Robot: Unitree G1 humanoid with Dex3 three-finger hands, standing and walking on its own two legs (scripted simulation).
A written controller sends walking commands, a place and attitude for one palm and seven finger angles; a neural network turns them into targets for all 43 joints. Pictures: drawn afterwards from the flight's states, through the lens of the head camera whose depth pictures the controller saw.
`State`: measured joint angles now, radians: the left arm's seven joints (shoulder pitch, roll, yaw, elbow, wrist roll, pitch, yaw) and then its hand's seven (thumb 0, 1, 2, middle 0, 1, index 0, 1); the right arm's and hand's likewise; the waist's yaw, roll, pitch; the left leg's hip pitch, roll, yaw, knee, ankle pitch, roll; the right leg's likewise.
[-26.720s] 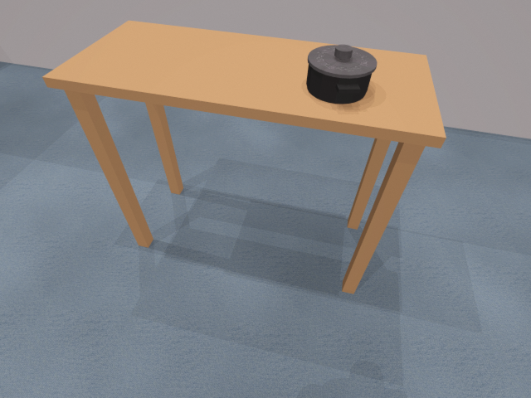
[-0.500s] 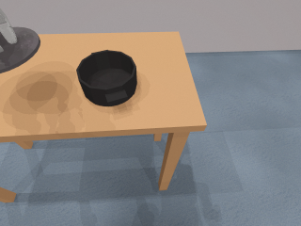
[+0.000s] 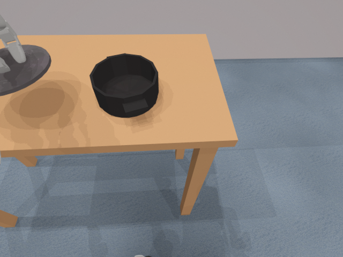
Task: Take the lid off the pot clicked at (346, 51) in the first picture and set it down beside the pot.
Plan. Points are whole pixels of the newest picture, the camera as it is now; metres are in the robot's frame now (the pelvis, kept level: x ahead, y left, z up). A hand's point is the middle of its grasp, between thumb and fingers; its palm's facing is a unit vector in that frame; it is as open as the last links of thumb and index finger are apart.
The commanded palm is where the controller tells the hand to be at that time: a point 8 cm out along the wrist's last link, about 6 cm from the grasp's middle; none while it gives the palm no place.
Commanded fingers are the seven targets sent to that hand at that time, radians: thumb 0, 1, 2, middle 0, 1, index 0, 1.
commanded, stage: lower the lid onto the table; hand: left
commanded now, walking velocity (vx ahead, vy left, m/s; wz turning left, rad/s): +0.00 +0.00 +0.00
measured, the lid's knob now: (0, 59) +0.49 +0.33 +0.19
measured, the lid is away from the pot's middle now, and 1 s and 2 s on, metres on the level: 0.24 0.23 0.23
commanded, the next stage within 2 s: open the fingers wide in 1.26 s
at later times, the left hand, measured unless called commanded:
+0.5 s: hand (5, 71) +0.46 +0.32 +0.18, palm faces -0.41 -0.20 -0.89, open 6.1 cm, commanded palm +0.49 +0.32 +0.26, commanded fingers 0.00 0.73 0.94 -0.74 -1.17 -0.92 -1.12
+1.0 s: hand (17, 83) +0.47 +0.32 +0.15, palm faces -0.47 -0.18 -0.87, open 6.0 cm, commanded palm +0.51 +0.31 +0.23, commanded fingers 0.00 0.73 0.94 -0.74 -1.17 -0.92 -1.12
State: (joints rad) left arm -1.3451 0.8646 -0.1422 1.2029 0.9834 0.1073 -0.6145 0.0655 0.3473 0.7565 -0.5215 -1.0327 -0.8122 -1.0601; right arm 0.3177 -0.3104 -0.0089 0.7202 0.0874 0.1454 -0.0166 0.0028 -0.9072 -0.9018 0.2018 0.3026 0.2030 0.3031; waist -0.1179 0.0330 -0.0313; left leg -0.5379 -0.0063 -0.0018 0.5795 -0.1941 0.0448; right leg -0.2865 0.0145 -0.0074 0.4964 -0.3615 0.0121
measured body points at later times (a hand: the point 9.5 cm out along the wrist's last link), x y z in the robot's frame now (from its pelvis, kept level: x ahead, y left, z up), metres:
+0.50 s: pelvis -0.01 +0.01 +0.00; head +0.06 +0.02 +0.44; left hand +0.48 +0.33 +0.23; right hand -0.01 -0.28 -0.12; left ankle +0.05 +0.09 -0.73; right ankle -0.08 -0.13 -0.73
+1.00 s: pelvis -0.01 +0.01 -0.01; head +0.06 +0.03 +0.43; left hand +0.49 +0.32 +0.20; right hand -0.02 -0.28 -0.12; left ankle +0.05 +0.09 -0.73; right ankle -0.08 -0.13 -0.73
